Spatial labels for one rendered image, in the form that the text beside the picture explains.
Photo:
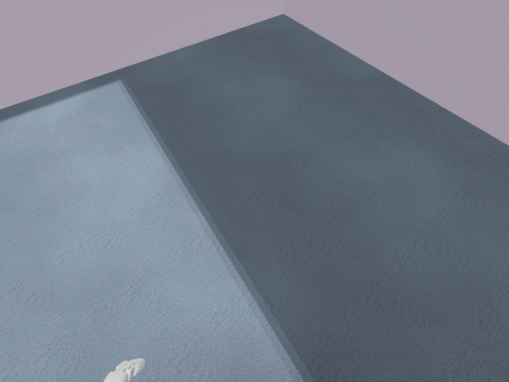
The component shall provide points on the left robot hand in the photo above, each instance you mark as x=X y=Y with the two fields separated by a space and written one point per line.
x=126 y=371

